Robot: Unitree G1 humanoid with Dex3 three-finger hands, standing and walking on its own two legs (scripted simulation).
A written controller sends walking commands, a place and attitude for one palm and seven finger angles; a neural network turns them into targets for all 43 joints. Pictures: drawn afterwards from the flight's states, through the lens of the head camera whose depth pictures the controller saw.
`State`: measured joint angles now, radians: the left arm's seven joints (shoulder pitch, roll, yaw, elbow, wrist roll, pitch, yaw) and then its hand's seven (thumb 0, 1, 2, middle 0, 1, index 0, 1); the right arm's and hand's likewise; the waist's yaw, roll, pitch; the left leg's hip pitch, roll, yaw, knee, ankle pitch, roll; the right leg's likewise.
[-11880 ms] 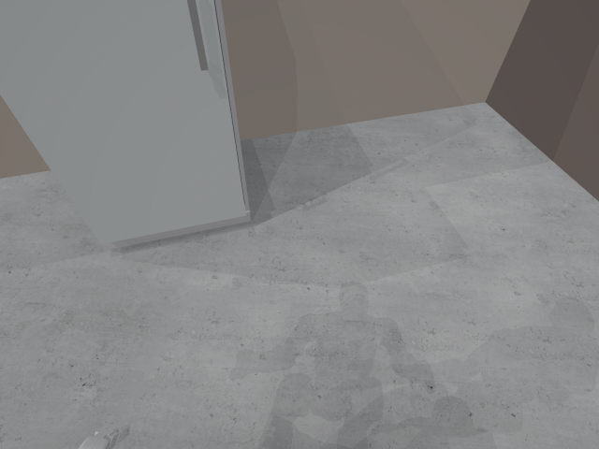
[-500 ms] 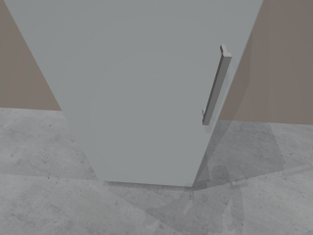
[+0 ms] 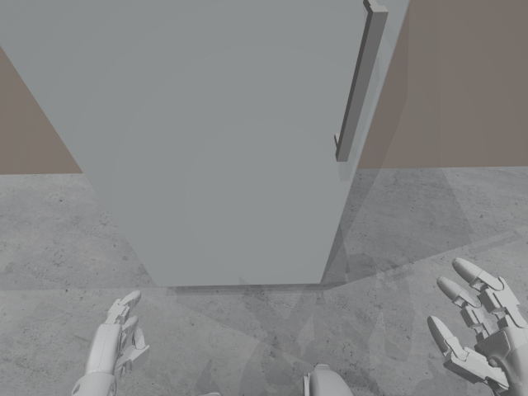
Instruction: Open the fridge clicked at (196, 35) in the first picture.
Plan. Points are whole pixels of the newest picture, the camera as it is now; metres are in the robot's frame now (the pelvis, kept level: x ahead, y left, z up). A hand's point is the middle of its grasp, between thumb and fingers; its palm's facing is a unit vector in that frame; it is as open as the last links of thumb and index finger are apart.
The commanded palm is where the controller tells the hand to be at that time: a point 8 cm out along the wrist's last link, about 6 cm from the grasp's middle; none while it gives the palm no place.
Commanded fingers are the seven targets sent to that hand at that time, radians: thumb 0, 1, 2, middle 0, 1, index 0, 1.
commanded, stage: raise the hand to about handle height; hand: right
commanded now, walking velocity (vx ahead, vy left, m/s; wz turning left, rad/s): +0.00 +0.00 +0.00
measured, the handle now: (353, 90) +0.53 -0.13 +0.19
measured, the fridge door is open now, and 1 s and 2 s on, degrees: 0 0 0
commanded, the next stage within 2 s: move the hooked fingers beside the handle in 1.58 s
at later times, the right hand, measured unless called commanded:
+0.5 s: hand (493, 281) +0.24 -0.26 +0.12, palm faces +0.01 +1.00 -0.06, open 12.2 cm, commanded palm +0.21 -0.31 +0.14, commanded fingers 0.00 0.31 -0.38 0.29 1.08 0.29 1.08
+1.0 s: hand out of the picture +0.26 -0.29 +0.20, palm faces +0.05 +1.00 -0.08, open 14.0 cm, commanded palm +0.24 -0.34 +0.21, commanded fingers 0.00 0.50 -0.30 0.30 1.20 0.30 1.20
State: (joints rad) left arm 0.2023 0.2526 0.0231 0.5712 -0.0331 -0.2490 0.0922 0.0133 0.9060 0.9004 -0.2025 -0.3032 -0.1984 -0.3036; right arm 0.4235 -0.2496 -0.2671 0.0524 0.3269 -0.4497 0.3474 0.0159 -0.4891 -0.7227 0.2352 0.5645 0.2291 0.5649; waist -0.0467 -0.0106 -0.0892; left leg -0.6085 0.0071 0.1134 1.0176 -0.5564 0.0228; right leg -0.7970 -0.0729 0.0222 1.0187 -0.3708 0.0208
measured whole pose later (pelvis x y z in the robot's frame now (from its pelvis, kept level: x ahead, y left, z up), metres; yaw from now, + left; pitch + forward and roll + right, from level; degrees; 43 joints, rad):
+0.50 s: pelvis +0.01 -0.02 +0.04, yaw +1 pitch +5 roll +2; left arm 0.26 0.26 -0.02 0.61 -0.06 -0.27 0.10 0.02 0.90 0.90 -0.20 -0.30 -0.20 -0.30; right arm 0.29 -0.33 -0.33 0.01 0.37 -0.22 0.39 0.00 0.09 -0.47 0.28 0.94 0.27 0.94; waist -0.02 -0.03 -0.06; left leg -0.40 0.02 0.08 0.76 -0.44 -0.02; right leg -0.58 -0.05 -0.03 0.79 -0.29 -0.01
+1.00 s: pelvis +0.00 -0.02 +0.06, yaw +0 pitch -1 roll +2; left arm 0.24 0.26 -0.08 0.62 -0.08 -0.27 0.12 0.02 0.90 0.90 -0.21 -0.30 -0.20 -0.30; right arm 0.00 -0.44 -0.43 0.14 0.37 -0.02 0.45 -0.01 0.49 -0.30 0.31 1.20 0.30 1.20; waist -0.05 -0.05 -0.01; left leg -0.21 0.02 0.09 0.57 -0.34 -0.01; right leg -0.39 -0.04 -0.02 0.60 -0.20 -0.01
